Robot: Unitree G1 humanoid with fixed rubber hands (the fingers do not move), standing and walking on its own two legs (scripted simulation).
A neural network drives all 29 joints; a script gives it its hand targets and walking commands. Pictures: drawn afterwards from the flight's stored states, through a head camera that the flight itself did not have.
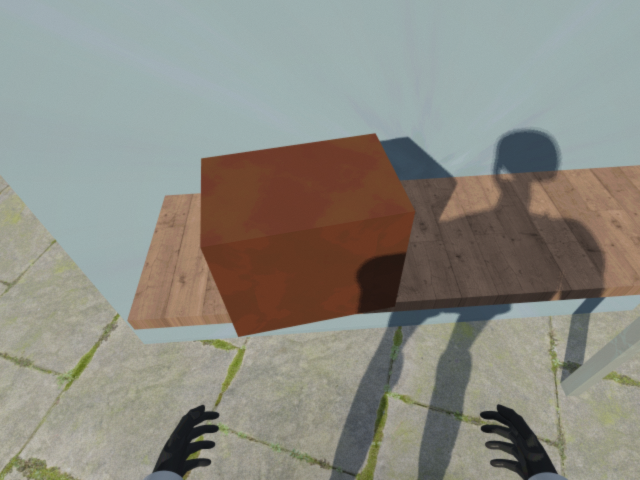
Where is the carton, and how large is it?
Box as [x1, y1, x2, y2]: [200, 133, 414, 336]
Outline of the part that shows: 375,133 201,158 200,247 238,336 394,306 414,210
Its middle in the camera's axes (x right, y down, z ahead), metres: -0.03 -0.01 +0.60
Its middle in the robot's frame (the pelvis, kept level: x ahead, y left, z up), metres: +0.45 +0.06 +0.03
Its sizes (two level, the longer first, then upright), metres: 0.259 0.170 0.223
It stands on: a table, 0.67 m high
